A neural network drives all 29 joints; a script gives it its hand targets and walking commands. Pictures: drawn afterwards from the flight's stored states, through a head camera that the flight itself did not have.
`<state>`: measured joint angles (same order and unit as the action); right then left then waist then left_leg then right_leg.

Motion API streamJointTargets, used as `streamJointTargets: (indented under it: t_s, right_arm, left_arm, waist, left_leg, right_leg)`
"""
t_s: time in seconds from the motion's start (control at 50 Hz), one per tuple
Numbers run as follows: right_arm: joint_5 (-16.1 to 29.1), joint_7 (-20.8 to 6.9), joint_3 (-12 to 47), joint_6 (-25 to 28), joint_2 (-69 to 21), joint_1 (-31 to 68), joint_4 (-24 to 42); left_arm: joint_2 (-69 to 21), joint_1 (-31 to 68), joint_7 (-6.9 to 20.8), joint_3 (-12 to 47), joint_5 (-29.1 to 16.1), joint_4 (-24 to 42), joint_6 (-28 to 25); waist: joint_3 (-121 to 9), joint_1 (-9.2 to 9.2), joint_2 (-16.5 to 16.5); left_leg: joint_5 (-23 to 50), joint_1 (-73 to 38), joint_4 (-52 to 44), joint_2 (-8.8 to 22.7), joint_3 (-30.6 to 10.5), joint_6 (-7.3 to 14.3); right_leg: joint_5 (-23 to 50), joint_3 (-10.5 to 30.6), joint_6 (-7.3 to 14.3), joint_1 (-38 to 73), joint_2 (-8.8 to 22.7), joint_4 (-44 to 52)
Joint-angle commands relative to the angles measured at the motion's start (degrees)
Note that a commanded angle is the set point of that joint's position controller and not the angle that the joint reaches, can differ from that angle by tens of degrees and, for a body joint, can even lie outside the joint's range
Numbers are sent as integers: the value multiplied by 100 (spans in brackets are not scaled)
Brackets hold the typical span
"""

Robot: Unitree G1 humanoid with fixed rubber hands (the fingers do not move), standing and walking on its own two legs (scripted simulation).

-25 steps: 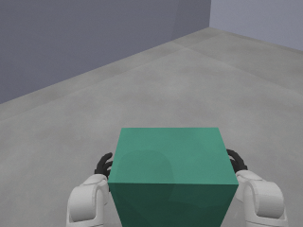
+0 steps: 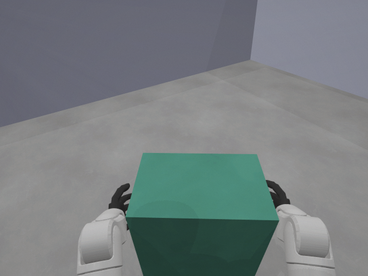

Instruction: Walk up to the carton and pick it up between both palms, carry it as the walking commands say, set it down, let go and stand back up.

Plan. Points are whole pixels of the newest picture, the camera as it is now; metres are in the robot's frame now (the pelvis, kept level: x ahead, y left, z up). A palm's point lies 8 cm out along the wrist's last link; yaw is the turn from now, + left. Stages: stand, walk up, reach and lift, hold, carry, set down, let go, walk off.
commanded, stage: carry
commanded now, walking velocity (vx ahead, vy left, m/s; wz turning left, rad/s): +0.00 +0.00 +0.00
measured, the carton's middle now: (198, 223) +0.27 +0.00 +0.03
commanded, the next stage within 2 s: none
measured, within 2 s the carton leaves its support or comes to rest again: neither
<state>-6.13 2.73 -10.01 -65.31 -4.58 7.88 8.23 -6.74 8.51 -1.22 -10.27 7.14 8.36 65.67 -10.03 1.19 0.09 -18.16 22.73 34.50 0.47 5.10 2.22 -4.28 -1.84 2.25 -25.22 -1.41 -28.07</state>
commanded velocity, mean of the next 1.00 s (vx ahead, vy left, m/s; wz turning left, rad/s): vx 0.00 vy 0.00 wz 0.00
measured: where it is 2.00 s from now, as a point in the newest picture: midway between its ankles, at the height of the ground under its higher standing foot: outside the picture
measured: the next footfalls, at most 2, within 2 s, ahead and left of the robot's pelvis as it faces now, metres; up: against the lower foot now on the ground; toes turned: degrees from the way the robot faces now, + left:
right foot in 0.32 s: +0.00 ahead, -0.08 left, +0.00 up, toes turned -2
right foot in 0.76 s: -0.09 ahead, -0.03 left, +0.00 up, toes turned -6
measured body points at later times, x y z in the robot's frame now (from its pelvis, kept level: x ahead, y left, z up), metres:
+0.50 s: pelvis -0.10 +0.03 -0.01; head -0.14 +0.04 +0.44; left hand +0.17 +0.19 +0.04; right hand +0.16 -0.14 +0.04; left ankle +0.06 +0.11 -0.72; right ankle -0.03 -0.07 -0.73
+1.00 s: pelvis -0.17 +0.11 -0.01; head -0.23 +0.13 +0.44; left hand +0.10 +0.26 +0.01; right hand +0.08 -0.08 +0.03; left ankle -0.13 +0.17 -0.73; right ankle -0.13 -0.02 -0.73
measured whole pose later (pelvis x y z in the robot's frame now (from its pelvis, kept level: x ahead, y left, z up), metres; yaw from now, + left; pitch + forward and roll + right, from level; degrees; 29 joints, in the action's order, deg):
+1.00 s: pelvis -0.17 +0.11 -0.01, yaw -2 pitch +1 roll -1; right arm -8.1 1.0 -10.4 -45.0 -5.6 1.8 -3.4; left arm -6.5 3.2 0.6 -8.7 8.6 -4.7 44.5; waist -9.7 -0.3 -1.4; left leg -18.3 22.6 37.0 -2.7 2.9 5.1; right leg -15.2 -3.2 -0.1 -22.9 1.2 -36.6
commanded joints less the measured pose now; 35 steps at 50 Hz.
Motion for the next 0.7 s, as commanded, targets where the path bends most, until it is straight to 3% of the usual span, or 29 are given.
streamJointTargets:
  t_s: [0.0,0.04,0.08,0.1,0.12,0.14,0.16,0.2,0.24,0.26,0.28,0.3,0.32,0.34,0.36,0.38,0.4,0.42,0.44,0.48,0.5,0.52,0.54,0.56,0.58,0.6,0.62,0.64,0.68]
  right_arm:
    - [1646,-1287,3717,398,-4655,3388,259]
    - [1689,-1304,3678,606,-4731,3514,266]
    - [1869,-1308,3764,684,-4789,3627,498]
    - [1822,-1302,3666,754,-4743,3521,402]
    - [1817,-1298,3622,815,-4693,3538,390]
    - [1802,-1306,3595,871,-4676,3508,384]
    - [1923,-1316,3753,873,-4726,3610,675]
    - [2297,-1305,4191,765,-4814,3696,1407]
    - [1878,-1255,3827,809,-4545,3229,823]
    - [1766,-1209,3817,828,-4425,3096,866]
    - [1775,-1174,3964,798,-4359,2948,1033]
    - [1829,-1160,4135,744,-4380,2895,1204]
    - [1628,-1149,3956,780,-4291,2728,828]
    - [1690,-1128,3980,763,-4374,2639,971]
    - [1644,-1159,3816,824,-4330,2869,873]
    - [2044,-1169,4264,760,-4572,3113,1566]
    - [2075,-1189,4252,732,-4667,3198,1509]
    - [1936,-1204,4027,754,-4612,3181,1189]
    - [1649,-1214,3685,805,-4398,3014,677]
    - [1229,-1262,3186,1031,-4002,2677,-113]
    - [1055,-1299,2965,1225,-3857,2656,-426]
    - [1095,-1312,2994,1375,-3829,2784,-287]
    - [1009,-1337,2845,1560,-3787,2875,-472]
    - [958,-1351,2728,1732,-3756,2965,-673]
    - [1124,-1362,2863,1820,-3836,3187,-444]
    - [1567,-1356,3380,1712,-4176,3383,284]
    - [1697,-1341,3481,1650,-4295,3339,352]
    - [1720,-1308,3498,1602,-4313,3185,277]
    - [1309,-1242,3074,1679,-4027,2622,-440]
  left_arm:
    - [-4342,3081,1303,3610,-1806,93,-400]
    - [-4422,3173,1261,3551,-1736,97,-606]
    - [-4483,3249,1205,3606,-1778,348,-688]
    - [-4438,3248,1166,3531,-1710,314,-759]
    - [-4435,3245,1128,3478,-1662,295,-823]
    - [-4429,3254,1079,3466,-1618,372,-904]
    - [-4462,3408,1047,3620,-1736,788,-956]
    - [-4656,3364,959,4027,-2053,1396,-910]
    - [-4363,2818,944,3592,-1644,682,-943]
    - [-4268,2610,946,3551,-1595,582,-954]
    - [-4228,2521,970,3718,-1679,737,-921]
    - [-4217,2470,995,3906,-1787,861,-867]
    - [-4152,2309,1031,3786,-1614,480,-893]
    - [-4215,2361,1082,3913,-1720,698,-886]
    - [-4216,2501,1111,3803,-1666,621,-928]
    - [-4378,2887,1120,4269,-2066,1499,-862]
    - [-4413,2945,1114,4228,-2059,1473,-817]
    - [-4327,3019,1093,4062,-1923,1236,-842]
    - [-4196,2867,1075,3771,-1669,703,-892]
    - [-3910,2401,1060,3307,-1148,-159,-1118]
    - [-3808,2320,1062,3113,-913,-498,-1317]
    - [-3838,2371,1058,3167,-928,-445,-1452]
    - [-3806,2565,1048,3075,-834,-563,-1637]
    - [-3830,2762,1033,2996,-792,-668,-1822]
    - [-3984,2959,1005,3084,-935,-451,-1920]
    - [-4234,3157,982,3544,-1392,356,-1841]
    - [-4337,3117,934,3640,-1529,551,-1818]
    - [-4347,2972,886,3647,-1568,488,-1781]
    - [-4026,2387,834,3143,-1182,-312,-1837]
  waist:
    - [-935,-163,-1022]
    - [-1059,-198,-991]
    - [-1003,-237,-586]
    - [-1007,-265,-124]
    - [-1012,-216,697]
    - [-1093,-120,1315]
    - [-1011,-25,1319]
    - [-1269,58,998]
    - [-1459,30,586]
    - [-1588,-24,167]
    - [-1641,-70,-275]
    - [-1548,-109,-871]
    - [-1229,-135,-1243]
    - [-1130,-95,-1071]
    - [-959,-94,-911]
    - [-801,-127,-675]
    - [-775,-155,-528]
    - [-746,-169,-417]
    - [-802,-175,-515]
    - [-857,-194,-566]
    - [-843,-191,-439]
    - [-628,-185,-193]
    - [-433,-168,271]
    - [-267,-121,853]
    - [-359,-55,1484]
    - [-439,19,1521]
    - [-526,83,1487]
    - [-700,113,1444]
    - [-1293,104,1224]
  left_leg:
    - [-514,-885,358,-137,-77,199]
    - [-577,-1134,410,-230,16,266]
    - [-767,-1237,1,-153,-143,389]
    - [-1259,-1054,-657,87,-575,487]
    - [-2051,-230,-1506,723,-1558,655]
    - [-2771,799,-2497,1538,-2425,891]
    - [-2810,1408,-2671,1736,-2174,824]
    - [-2220,1290,-2387,1333,-1321,341]
    - [-1135,261,-1538,1024,-892,210]
    - [-647,-225,-1031,861,-812,216]
    - [-112,-463,-614,756,-749,120]
    - [129,-54,-179,589,-766,-39]
    - [9,465,-109,383,-669,-140]
    - [0,-33,22,223,-483,-90]
    - [-54,-549,402,108,-403,-11]
    - [133,-890,526,79,-366,14]
    - [261,-1056,500,70,-303,34]
    - [370,-1157,441,70,-286,87]
    - [421,-1227,383,67,-330,142]
    - [243,-1470,311,85,-442,224]
    - [-83,-1519,207,126,-535,249]
    - [-664,-1247,-220,306,-841,279]
    - [-1475,-675,-1011,582,-1256,272]
    - [-2349,116,-1951,985,-1826,278]
    - [-3079,1062,-2929,1478,-2270,266]
    - [-3231,1612,-3330,1689,-2232,189]
    - [-3103,1695,-3387,1556,-1827,-17]
    - [-2849,1473,-3350,1350,-1474,-195]
    - [-1883,430,-2943,1055,-899,-394]
  right_leg:
    - [-3135,1225,-289,-430,1053,1908]
    - [-3259,995,-340,-662,996,1909]
    - [-3171,638,-471,-920,779,1623]
    - [-2938,331,-579,-848,473,1160]
    - [-2257,51,-514,-286,102,-220]
    - [-1548,-256,-429,578,-170,-2088]
    - [-1531,-139,-330,1028,-80,-2821]
    - [-1588,-199,-191,1314,-72,-2630]
    - [-1632,-104,-57,1068,65,-1102]
    - [-1591,64,-35,1107,86,-202]
    - [-1624,602,-47,1201,393,575]
    - [-1620,1753,72,1327,1119,854]
    - [-1492,2225,217,1287,1542,970]
    - [-2517,1755,436,407,1537,935]
    - [-3344,1660,431,-448,1413,1140]
    - [-3390,1404,316,-853,1244,1223]
    - [-3152,1215,208,-957,1089,1237]
    - [-2981,1132,167,-985,1013,1133]
    - [-2955,1075,175,-1030,992,975]
    - [-3350,997,156,-1362,972,827]
    - [-3515,894,109,-1545,898,751]
    - [-3602,776,56,-1673,743,555]
    - [-3470,579,-13,-1450,465,164]
    - [-2942,274,-75,-902,136,-590]
    - [-2175,-243,-136,196,-267,-2175]
    - [-1997,-398,-124,926,-322,-2981]
    - [-1992,-512,-98,1237,-324,-2950]
    - [-2152,-606,-48,1363,-351,-2577]
    - [-2481,-690,102,1577,-387,-1201]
